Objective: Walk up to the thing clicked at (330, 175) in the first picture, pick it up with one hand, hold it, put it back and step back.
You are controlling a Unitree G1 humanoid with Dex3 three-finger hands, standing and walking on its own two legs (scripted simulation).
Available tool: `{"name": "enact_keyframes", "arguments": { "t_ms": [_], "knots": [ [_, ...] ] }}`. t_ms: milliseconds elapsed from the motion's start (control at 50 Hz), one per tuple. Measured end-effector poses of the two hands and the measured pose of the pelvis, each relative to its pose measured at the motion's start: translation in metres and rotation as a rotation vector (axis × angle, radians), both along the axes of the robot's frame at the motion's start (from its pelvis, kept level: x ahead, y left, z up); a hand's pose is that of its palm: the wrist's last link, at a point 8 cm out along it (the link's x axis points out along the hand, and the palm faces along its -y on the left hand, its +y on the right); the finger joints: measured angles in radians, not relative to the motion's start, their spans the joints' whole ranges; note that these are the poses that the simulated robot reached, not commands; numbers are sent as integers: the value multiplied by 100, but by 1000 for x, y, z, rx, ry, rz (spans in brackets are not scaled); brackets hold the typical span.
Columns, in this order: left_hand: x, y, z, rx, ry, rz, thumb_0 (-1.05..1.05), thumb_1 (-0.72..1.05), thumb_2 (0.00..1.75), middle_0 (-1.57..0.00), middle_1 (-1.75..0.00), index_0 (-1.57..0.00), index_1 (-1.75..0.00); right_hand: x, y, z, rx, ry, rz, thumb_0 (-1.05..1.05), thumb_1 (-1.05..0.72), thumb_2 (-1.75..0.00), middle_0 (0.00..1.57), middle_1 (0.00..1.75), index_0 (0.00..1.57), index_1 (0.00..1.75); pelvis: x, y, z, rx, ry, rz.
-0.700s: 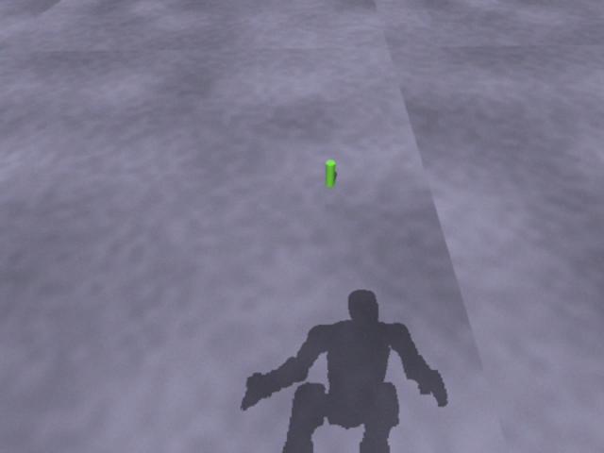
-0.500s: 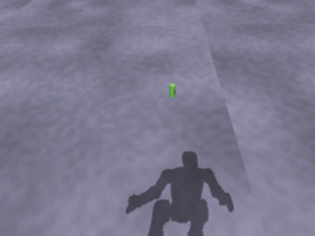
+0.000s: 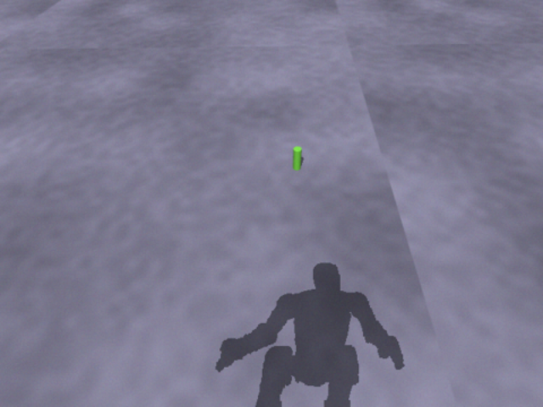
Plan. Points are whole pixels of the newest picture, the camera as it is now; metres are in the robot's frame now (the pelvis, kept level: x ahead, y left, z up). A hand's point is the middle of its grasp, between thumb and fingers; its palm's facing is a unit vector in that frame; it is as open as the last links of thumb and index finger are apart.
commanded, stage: stand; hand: left
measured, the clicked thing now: (297, 158) +1.46 -0.10 -0.71
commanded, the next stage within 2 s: walk up in 0.42 s
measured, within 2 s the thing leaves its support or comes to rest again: neither
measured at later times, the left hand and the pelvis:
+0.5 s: hand out of the picture +0.07 +0.26 -0.16, palm faces -0.04 -0.94 -0.33, open 7.4 cm; pelvis +0.01 +0.00 +0.00, yaw -2 degrees
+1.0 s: hand (186, 374) +0.22 +0.18 -0.15, palm faces -0.12 -0.93 -0.36, open 7.4 cm; pelvis +0.15 -0.09 -0.01, yaw -9 degrees
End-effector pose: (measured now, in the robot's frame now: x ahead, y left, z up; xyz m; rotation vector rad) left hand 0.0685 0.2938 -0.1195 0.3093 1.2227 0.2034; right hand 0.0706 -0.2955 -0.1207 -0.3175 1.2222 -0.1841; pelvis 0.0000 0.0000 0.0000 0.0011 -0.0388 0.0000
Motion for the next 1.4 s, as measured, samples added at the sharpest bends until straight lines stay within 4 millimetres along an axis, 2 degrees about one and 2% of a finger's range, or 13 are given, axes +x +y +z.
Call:
{"name": "enact_keyframes", "arguments": {
  "t_ms": [460, 560, 640, 700, 760, 800, 880, 960, 1060, 1160, 1220, 1300, 1400],
  "knots": [
    [-4, 4, 1, -7, 1, -2, 0, 90, 90, -20, -30, -20, -30, 1, -1, 2, 8, -23, 0, 1, -90, -90, 20, 30, 20, 30, 2, 0, -1, 3, 2, -11],
    [13, 8, 5, 10, 22, -60, 0, 90, 90, -20, -30, -20, -30, -9, -27, 7, -13, -94, -52, 1, -90, -90, 20, 30, 20, 30, 11, -10, -5, 15, 14, -55],
    [43, 2, 15, 29, 0, -106, 0, 90, 90, -20, -30, -20, -30, -22, -60, 7, -41, -51, -92, 1, -90, -90, 20, 30, 20, 30, 30, -28, -7, 24, 5, -89],
    [71, -10, 19, 58, -22, -135, 0, 90, 90, -20, -30, -20, -30, -21, -90, 0, -53, -28, -123, 1, -90, -90, 20, 30, 20, 30, 49, -46, -14, 28, -8, -113],
    [97, -24, 15, 102, -77, -141, 0, 90, 90, -20, -30, -20, -30, -7, -119, -17, -69, -12, -133, 1, -90, -90, 20, 30, 20, 30, 69, -68, -30, 5, -22, -118],
    [105, -35, 13, 105, -107, -125, 0, 90, 90, -20, -30, -20, -30, 9, -128, -21, -66, -1, -132, 1, -90, -90, 20, 30, 20, 30, 81, -77, -33, -7, -26, -121],
    [115, -56, 17, 67, -84, -111, 0, 90, 90, -20, -30, -20, -30, 55, -129, -11, -34, -52, -107, 1, -91, -90, 20, 30, 20, 30, 106, -83, -21, -19, -28, -131],
    [133, -68, 14, 31, -45, -121, 0, 90, 90, -20, -30, -20, -30, 97, -124, 4, -8, -101, -84, 1, -91, -90, 20, 30, 20, 30, 136, -87, -12, -20, -16, -151],
    [177, -66, 1, 0, -25, -147, 0, 90, 90, -20, -30, -20, -30, 141, -119, 16, -27, -106, -80, 1, -90, -90, 20, 30, 20, 30, 183, -84, -13, -29, 1, -165],
    [249, -55, -23, -3, -20, -202, 0, 90, 90, -20, -30, -20, -30, 179, -116, 16, -98, -144, -119, 1, -90, -90, 20, 30, 20, 30, 236, -71, -30, -7, 4, -190],
    [300, -61, -21, -1, -28, -255, 1, 90, 90, -20, -30, -20, -30, 185, -110, 21, -99, -148, -181, 1, -90, -90, 20, 30, 20, 30, 262, -72, -24, -1, 1, -204],
    [368, -74, -7, -12, -84, -308, 1, 90, 90, -20, -30, -20, -30, 189, -106, 27, -86, -89, -226, 1, -90, -90, 20, 30, 20, 30, 297, -78, -14, 10, 1, -225],
    [448, -98, 10, -9, -129, -369, 0, 90, 90, -20, -30, -20, -30, 198, -112, 19, -56, -7, -260, 1, -90, -90, 20, 30, 20, 30, 341, -90, -11, 14, 4, -239]
  ]
}}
